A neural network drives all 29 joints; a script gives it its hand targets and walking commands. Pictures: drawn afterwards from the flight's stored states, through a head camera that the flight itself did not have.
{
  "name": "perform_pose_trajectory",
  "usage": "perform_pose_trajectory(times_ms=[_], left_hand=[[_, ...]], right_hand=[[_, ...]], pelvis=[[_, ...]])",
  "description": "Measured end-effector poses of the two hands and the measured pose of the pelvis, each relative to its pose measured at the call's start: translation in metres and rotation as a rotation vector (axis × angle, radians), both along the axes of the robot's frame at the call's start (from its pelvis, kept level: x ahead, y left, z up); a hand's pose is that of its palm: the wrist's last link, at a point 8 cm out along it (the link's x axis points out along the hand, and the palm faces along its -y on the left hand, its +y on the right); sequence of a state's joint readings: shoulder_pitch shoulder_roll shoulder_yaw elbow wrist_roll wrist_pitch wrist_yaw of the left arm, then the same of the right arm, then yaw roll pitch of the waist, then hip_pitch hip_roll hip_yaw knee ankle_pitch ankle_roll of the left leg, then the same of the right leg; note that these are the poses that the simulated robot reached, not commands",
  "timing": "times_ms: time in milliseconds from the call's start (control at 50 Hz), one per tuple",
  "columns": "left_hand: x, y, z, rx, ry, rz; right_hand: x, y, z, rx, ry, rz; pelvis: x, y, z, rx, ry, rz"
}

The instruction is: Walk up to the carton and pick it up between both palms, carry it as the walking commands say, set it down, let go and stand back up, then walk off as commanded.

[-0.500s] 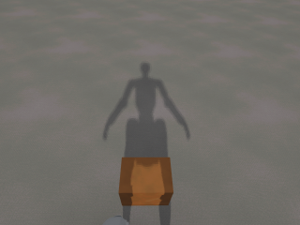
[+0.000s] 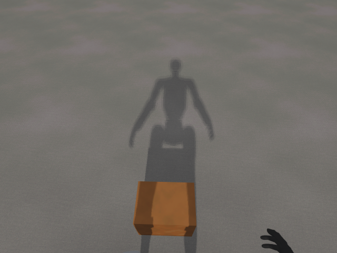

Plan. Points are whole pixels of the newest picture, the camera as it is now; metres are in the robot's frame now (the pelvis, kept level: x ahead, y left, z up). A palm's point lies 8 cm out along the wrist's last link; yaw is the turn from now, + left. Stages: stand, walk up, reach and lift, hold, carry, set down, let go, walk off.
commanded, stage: walk up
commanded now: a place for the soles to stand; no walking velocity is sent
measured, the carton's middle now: (165, 209) +0.40 +0.02 -0.64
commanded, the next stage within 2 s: none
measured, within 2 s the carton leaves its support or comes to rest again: neither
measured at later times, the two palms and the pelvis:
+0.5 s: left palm out of the picture +0.10 +0.28 -0.11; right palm out of the picture +0.10 -0.29 -0.11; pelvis +0.02 +0.00 +0.02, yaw -1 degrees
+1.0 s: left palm out of the picture +0.11 +0.31 -0.10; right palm out of the picture +0.09 -0.26 -0.12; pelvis +0.03 +0.03 +0.01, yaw -3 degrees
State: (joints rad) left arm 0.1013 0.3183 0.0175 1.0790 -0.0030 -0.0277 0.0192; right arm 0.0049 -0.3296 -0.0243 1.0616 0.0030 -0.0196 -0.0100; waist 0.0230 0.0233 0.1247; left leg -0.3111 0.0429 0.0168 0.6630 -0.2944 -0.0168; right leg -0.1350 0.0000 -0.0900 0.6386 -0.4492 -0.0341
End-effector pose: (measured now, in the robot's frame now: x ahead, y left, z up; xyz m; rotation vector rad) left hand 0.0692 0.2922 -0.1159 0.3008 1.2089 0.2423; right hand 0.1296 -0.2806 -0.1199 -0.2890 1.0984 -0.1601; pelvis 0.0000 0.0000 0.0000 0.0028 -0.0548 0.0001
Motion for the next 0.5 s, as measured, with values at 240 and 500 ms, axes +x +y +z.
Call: perform_pose_trajectory(times_ms=[240, 500], left_hand=[[0.007, -0.007, 0.004, -0.011, 0.035, -0.003], [0.028, -0.015, 0.009, -0.044, 0.018, -0.025]], right_hand=[[-0.015, -0.014, 0.005, -0.019, 0.071, -0.038], [-0.031, -0.008, 0.010, -0.011, 0.098, -0.076]], pelvis=[[0.011, -0.003, 0.008, 0.006, -0.011, -0.002], [0.021, 0.000, 0.016, 0.004, -0.011, -0.018]])
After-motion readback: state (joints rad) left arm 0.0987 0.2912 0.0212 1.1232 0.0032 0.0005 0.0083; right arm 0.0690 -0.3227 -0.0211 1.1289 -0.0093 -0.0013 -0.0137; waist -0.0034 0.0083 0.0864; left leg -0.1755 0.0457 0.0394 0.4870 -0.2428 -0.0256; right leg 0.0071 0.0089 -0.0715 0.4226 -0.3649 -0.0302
